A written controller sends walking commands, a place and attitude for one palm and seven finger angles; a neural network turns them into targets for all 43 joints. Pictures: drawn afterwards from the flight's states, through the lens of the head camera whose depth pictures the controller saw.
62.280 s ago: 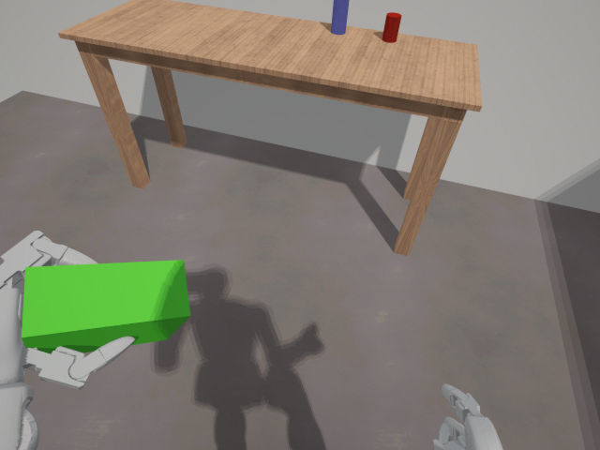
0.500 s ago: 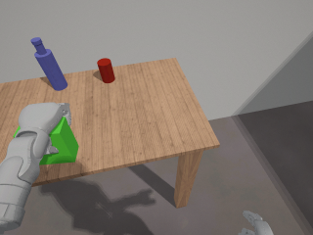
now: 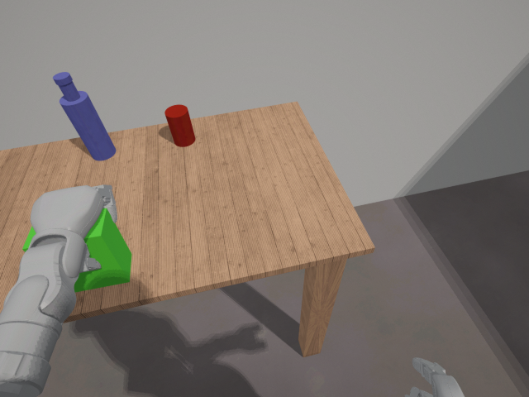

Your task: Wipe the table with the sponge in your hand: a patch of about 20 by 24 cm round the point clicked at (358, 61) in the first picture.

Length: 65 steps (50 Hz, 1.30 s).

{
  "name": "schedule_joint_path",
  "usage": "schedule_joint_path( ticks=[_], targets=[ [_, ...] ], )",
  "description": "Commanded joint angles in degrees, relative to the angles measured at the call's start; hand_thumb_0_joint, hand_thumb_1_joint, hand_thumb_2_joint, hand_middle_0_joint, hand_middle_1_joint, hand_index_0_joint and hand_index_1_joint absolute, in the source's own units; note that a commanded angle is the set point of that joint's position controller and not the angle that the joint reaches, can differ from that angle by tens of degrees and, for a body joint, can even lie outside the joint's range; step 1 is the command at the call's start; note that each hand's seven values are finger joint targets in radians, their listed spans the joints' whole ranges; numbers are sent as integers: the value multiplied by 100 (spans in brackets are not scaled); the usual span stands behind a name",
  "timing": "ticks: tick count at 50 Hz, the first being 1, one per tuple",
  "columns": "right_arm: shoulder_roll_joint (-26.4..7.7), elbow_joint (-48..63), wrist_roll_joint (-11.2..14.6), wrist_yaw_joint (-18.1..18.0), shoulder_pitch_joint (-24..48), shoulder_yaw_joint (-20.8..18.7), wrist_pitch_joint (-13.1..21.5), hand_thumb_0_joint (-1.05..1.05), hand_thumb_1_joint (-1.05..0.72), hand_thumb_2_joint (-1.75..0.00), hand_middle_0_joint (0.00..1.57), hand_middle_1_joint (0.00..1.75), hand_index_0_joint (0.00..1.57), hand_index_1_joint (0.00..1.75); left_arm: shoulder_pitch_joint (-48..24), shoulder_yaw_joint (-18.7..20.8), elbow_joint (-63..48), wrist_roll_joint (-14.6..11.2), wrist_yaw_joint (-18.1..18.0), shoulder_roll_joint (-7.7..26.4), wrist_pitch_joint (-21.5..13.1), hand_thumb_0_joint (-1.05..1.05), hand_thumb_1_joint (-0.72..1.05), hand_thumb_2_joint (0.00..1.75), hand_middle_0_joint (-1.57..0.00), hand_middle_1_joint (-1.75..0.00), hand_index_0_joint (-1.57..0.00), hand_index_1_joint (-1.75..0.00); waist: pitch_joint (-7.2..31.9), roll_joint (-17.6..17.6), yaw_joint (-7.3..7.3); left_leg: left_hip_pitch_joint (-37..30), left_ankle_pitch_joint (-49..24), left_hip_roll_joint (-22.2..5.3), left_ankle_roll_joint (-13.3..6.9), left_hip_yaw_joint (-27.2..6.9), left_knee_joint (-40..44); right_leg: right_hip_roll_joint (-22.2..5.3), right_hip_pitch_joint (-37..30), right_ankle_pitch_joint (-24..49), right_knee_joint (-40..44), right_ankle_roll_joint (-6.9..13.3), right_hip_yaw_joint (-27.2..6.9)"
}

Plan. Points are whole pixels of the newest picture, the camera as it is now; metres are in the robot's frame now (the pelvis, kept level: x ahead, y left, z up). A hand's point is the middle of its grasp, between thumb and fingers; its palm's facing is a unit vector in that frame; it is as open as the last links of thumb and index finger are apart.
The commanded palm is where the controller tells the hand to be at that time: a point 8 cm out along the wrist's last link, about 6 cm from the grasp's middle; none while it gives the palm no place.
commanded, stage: lower the sponge onto the table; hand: left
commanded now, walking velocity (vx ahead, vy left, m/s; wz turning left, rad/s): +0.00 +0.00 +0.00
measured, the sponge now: (90, 260) +0.31 +0.34 +0.01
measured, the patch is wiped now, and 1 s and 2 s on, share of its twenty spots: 0.10 0.10 0.15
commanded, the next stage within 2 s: wipe forward along the first lane in 0.24 s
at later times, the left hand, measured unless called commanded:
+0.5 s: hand (89, 228) +0.33 +0.32 +0.07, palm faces -0.09 +0.00 -1.00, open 10.0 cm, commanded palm +0.31 +0.33 +0.11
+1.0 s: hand (89, 205) +0.38 +0.34 +0.07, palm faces -0.14 +0.04 -0.99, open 10.0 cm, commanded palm +0.37 +0.35 +0.11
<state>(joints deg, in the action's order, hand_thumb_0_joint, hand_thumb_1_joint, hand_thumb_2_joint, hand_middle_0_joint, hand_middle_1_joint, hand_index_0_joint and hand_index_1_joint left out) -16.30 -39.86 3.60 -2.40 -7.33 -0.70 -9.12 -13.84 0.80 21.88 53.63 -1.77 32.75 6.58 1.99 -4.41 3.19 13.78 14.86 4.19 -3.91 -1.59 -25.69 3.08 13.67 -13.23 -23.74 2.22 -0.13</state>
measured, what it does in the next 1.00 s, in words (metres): stands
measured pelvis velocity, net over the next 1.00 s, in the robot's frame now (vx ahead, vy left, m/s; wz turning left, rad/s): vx -0.02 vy -0.02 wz -0.01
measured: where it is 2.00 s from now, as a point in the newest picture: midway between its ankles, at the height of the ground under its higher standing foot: outside the picture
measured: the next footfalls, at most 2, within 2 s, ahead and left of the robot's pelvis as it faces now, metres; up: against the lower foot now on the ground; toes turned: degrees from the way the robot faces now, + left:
none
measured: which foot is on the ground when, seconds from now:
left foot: down 0.00-1.00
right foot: down 0.00-1.00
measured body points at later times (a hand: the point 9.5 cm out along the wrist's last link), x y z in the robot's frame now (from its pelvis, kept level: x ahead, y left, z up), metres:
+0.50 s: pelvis -0.01 -0.01 +0.00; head +0.01 -0.03 +0.44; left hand +0.33 +0.32 +0.13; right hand +0.13 -0.27 -0.13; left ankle -0.02 +0.07 -0.74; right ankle -0.01 -0.10 -0.74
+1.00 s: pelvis -0.02 -0.02 -0.01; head +0.03 -0.03 +0.43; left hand +0.38 +0.34 +0.13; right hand +0.05 -0.30 -0.14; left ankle -0.02 +0.07 -0.74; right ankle -0.01 -0.10 -0.74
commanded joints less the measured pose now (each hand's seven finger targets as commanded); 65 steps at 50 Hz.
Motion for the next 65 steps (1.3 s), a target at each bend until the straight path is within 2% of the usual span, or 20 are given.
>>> schedule_joint_path(
  ticks=[1, 2, 3, 6, 9, 11, 12, 17, 24, 26, 30, 31, 32, 36, 43, 46, 47, 55, 57, 65],
  targets=[
    [-798, 764, -9, -80, 585, -175, 202, 0, -90, -90, 20, 30, 20, 30, -1626, 637, -498, 107, -110, 1586, 40, 0, 10, 130, -120, -160, -120, -160, 1174, 334, -33, -218, -1779, -242, 232, -203, 202, -28, -506, 1207, 113, 238, -246],
    [-761, 736, -14, -82, 533, -170, 211, 0, -90, -90, 20, 30, 20, 30, -1779, 414, -448, 126, -100, 1384, 32, 0, 10, 130, -120, -160, -120, -160, 1163, 403, -113, -208, -1726, -244, 226, -178, 180, -60, -475, 1177, 88, 202, -180],
    [-789, 706, -24, -88, 488, -192, 213, 0, -90, -90, 20, 30, 20, 30, -1631, 640, -338, 157, -118, 1619, 13, 0, 10, 130, -120, -160, -120, -160, 1225, 387, -29, -193, -1743, -230, 225, -160, 170, -52, -534, 1208, 83, 218, -203],
    [-799, 746, -12, -90, 519, -146, 200, 0, -90, -90, 20, 30, 20, 30, -1656, 631, -135, 204, -68, 1637, -21, 0, 10, 130, -120, -160, -120, -160, 1179, 308, -24, -55, -1642, -203, 207, -141, 159, -39, -502, 1221, 86, 249, -279],
    [-766, 745, -6, -89, 442, -149, 204, 0, -90, -90, 20, 30, 20, 30, -1617, 368, -50, 216, -50, 1374, -92, 0, 10, 130, -120, -160, -120, -160, 1180, 309, -81, -6, -1614, -194, 212, -99, 81, -61, -440, 1219, 19, 210, -199],
    [-811, 745, -1, -77, 437, -144, 203, 0, -90, -90, 20, 30, 20, 30, -1629, 589, 112, 246, -48, 1605, -87, 0, 10, 130, -120, -160, -120, -160, 1130, 333, -58, 48, -1521, -209, 190, -126, 71, -26, -331, 1154, 45, 245, -286],
    [-774, 748, 0, -71, 363, -161, 213, 0, -90, -90, 20, 30, 20, 30, -1675, 370, 125, 242, -41, 1358, -115, 0, 10, 130, -120, -160, -120, -160, 1162, 441, -110, 72, -1518, -206, 183, -92, 26, -53, -345, 1171, -11, 205, -213],
    [-772, 803, 6, -47, 313, -191, 238, 0, -90, -90, 20, 30, 20, 30, -1230, 509, 157, 180, -90, 1367, -218, 0, 10, 130, -120, -160, -120, -160, 1266, 501, -31, 180, -1566, -197, 172, -95, -43, -63, -449, 1315, -95, 199, -257],
    [-880, 613, 31, -135, 108, -178, 215, 0, -90, -90, 20, 30, 20, 30, -2286, 509, 933, 352, -138, 1761, -212, 0, 10, 130, -120, -160, -120, -160, 833, 670, -243, 615, -722, -144, 64, -10, -84, -71, 18, 677, -24, 148, -289],
    [-892, 631, 28, -150, 76, -180, 216, 0, -90, -90, 20, 30, 20, 30, -2397, 692, 1038, 404, -122, 2009, -308, 0, 10, 130, -120, -160, -120, -160, 1055, 562, -174, 668, -721, -121, 44, -6, -122, -73, -105, 734, -37, 174, -379],
    [-869, 598, 32, -169, -108, -188, 202, 0, -90, -90, 20, 30, 20, 30, -2691, 460, 1424, 465, -92, 1883, -510, 0, 10, 130, -120, -160, -120, -160, 1209, 509, -263, 780, -646, -103, 30, 40, -239, -97, -77, 754, -121, 138, -333],
    [-903, 585, 32, -173, -140, -182, 181, 0, -90, -90, 20, 30, 20, 30, -2823, 646, 1537, 493, -87, 2135, -564, 0, 10, 130, -120, -160, -120, -160, 1189, 491, -257, 833, -622, -119, 31, 0, -237, -75, -28, 710, -118, 174, -375],
    [-857, 589, 40, -182, -187, -186, 189, 0, -90, -90, 20, 30, 20, 30, -2987, 403, 1619, 475, -81, 1898, -599, 0, 10, 130, -120, -160, -120, -160, 1233, 601, -344, 876, -550, -106, -3, 64, -282, -110, -58, 697, -126, 108, -354],
    [-942, 555, 37, -195, -376, -214, 157, 0, -90, -90, 20, 30, 20, 30, -3277, 756, 1970, 559, -123, 2430, -806, 0, 10, 130, -120, -160, -120, -160, 1358, 471, -312, 1029, -492, -109, -16, 49, -367, -105, -14, 723, -148, 137, -425],
    [-949, 490, 55, -141, -662, -268, 101, 0, -90, -90, 20, 30, 20, 30, -3433, 623, 2432, 627, -277, 2330, -1045, 0, 10, 130, -120, -160, -120, -160, 1451, 376, -414, 1157, -630, -118, -13, 65, -528, -84, 131, 967, -300, 133, -381],
    [-1000, 458, 56, -128, -734, -299, 61, 0, -90, -90, 20, 30, 20, 30, -3485, 818, 2515, 635, -323, 2565, -1083, 0, 10, 130, -120, -160, -120, -160, 1654, 423, -383, 1168, -780, -127, -13, 30, -568, -63, 72, 1138, -332, 152, -407],
    [-984, 437, 58, -125, -784, -298, 54, 0, -90, -90, 20, 30, 20, 30, -3698, 724, 2485, 634, -356, 2516, -1106, 0, 10, 130, -120, -160, -120, -160, 1658, 454, -483, 1186, -770, -136, -18, 51, -579, -73, 99, 1138, -362, 119, -383],
    [-1043, 335, 85, -126, -961, -298, 38, 0, -90, -90, 20, 30, 20, 30, -4158, 574, 2933, 725, -471, 2556, -1042, 0, 10, 130, -120, -160, -120, -160, 1455, 539, -637, 1325, -504, -148, -20, -6, -599, -34, 472, 771, -348, 112, -331],
    [-1038, 303, 73, -131, -1030, -313, 37, 0, -90, -90, 20, 30, 20, 30, -4338, 568, 2916, 763, -466, 2602, -1043, 0, 10, 130, -120, -160, -120, -160, 1698, 369, -645, 1135, -700, -166, 7, -35, -613, -22, 513, 839, -418, 125, -294],
    [-1056, 320, 70, -171, -1178, -273, -2, 0, -90, -90, 20, 30, 20, 30, -4732, 447, 3245, 787, -377, 2687, -1033, 0, 10, 130, -120, -160, -120, -160, 1647, 328, -741, 1172, -652, -186, 38, -74, -654, 6, 740, 710, -439, 126, -220]
  ],
)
